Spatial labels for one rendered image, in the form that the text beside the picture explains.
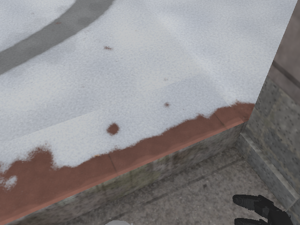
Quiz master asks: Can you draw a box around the robot right hand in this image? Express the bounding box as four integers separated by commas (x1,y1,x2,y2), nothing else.
232,194,293,225

